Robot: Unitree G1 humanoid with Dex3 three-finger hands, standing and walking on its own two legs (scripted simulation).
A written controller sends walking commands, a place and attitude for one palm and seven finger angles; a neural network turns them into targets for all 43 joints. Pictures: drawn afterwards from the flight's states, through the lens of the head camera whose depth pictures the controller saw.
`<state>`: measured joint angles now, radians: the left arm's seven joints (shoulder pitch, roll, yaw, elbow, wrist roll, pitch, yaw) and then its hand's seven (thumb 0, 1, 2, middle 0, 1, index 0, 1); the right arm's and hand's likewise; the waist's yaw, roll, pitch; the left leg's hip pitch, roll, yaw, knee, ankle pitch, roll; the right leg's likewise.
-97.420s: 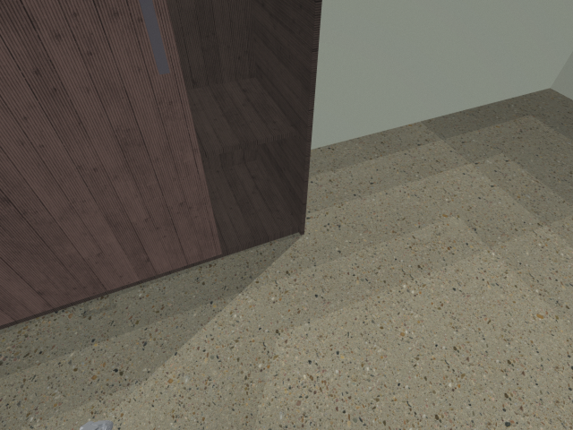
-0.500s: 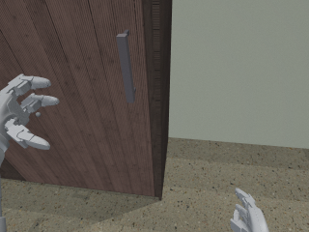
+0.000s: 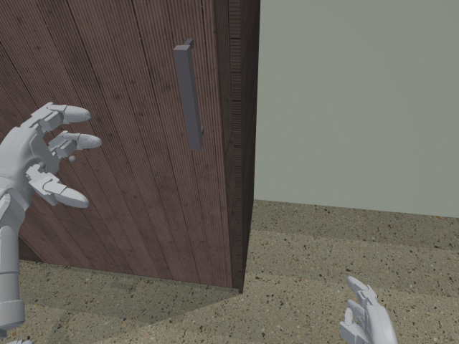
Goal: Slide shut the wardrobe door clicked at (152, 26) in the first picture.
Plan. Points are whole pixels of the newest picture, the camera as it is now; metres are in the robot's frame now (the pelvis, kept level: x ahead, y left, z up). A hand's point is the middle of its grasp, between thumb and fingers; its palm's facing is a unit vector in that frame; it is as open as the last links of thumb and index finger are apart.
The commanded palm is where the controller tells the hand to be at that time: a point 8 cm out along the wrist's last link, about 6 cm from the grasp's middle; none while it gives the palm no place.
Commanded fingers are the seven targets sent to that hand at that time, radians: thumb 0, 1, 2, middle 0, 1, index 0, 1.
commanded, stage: move the hooked fingers beside the handle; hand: left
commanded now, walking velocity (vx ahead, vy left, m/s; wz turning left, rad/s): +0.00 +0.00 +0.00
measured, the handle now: (193, 98) +0.51 +0.13 +0.21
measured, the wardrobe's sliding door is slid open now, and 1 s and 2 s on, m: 0.02 0.02 0.02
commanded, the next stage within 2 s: none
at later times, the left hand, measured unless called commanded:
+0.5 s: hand (108, 136) +0.36 +0.23 +0.22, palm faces -0.02 -1.00 -0.05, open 14.0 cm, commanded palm +0.34 +0.28 +0.22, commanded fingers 0.00 -0.50 0.30 -0.30 -1.20 -0.30 -1.20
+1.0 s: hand (139, 120) +0.42 +0.20 +0.22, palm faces -0.01 -1.00 -0.03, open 14.0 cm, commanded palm +0.40 +0.25 +0.22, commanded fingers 0.00 -0.50 0.30 -0.30 -1.20 -0.30 -1.20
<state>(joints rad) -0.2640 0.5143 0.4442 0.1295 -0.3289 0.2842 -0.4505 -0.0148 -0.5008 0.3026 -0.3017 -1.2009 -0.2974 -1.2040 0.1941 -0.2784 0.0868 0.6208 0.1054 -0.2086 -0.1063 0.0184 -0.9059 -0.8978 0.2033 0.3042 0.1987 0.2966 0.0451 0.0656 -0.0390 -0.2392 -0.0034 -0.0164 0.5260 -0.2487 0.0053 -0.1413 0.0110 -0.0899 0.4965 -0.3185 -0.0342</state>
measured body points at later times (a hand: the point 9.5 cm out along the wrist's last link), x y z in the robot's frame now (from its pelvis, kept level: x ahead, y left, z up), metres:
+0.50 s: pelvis +0.01 +0.01 +0.00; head -0.01 -0.01 +0.45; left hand +0.36 +0.29 +0.23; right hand +0.18 -0.23 -0.08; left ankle +0.02 +0.12 -0.74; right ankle -0.03 -0.09 -0.74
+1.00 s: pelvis +0.01 +0.01 +0.00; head +0.00 -0.01 +0.45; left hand +0.41 +0.26 +0.22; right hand +0.14 -0.25 -0.09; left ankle +0.02 +0.12 -0.74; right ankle -0.03 -0.09 -0.74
